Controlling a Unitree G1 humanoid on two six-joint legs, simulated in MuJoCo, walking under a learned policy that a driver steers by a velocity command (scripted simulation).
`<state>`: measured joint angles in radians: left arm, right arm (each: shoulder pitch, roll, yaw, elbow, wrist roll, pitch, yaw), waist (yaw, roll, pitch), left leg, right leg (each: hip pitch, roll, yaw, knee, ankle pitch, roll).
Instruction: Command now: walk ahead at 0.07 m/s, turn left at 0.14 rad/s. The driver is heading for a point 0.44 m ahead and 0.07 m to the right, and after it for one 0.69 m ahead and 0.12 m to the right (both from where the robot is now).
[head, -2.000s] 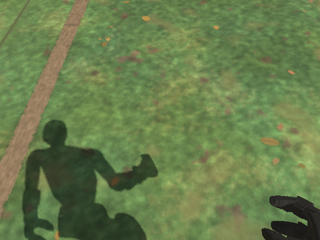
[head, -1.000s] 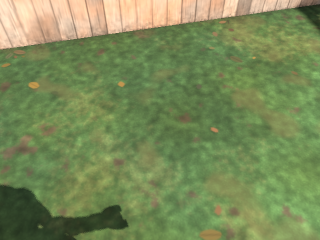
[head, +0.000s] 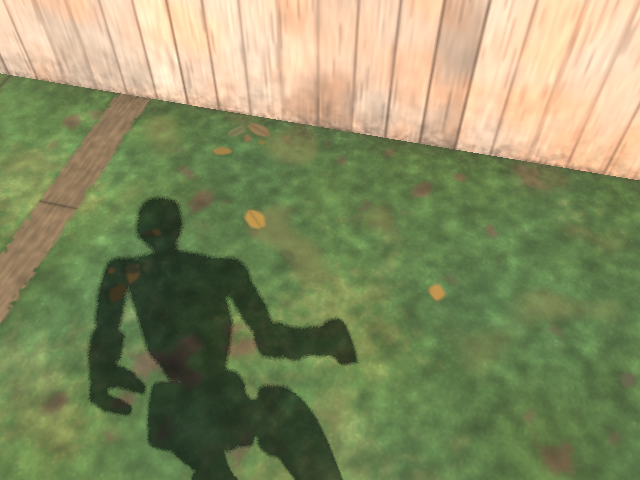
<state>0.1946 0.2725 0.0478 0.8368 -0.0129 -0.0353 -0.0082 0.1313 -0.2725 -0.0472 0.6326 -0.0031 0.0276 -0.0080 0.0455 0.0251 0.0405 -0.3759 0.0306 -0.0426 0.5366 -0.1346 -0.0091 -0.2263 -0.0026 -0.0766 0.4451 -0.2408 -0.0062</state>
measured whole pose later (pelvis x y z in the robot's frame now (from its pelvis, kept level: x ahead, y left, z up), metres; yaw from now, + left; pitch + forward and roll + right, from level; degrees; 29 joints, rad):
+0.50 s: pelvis +0.04 +0.02 +0.00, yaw +0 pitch -1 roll +0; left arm 0.18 0.27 0.03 0.97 0.01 0.01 0.02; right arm 0.16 -0.23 -0.05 0.73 -0.01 0.02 -0.01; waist 0.02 0.01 0.02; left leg -0.27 -0.03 -0.02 0.55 -0.27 0.03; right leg -0.15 -0.06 -0.04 0.51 -0.34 0.05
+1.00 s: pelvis +0.18 +0.02 -0.01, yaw +0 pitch +2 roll +0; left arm 0.48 0.24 0.03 1.04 -0.02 -0.07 0.01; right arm -0.01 -0.25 -0.05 0.69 0.03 -0.07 0.04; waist 0.12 0.01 0.04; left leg -0.58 0.03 0.04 0.59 -0.07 0.03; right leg 0.15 -0.04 -0.01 0.19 -0.37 0.02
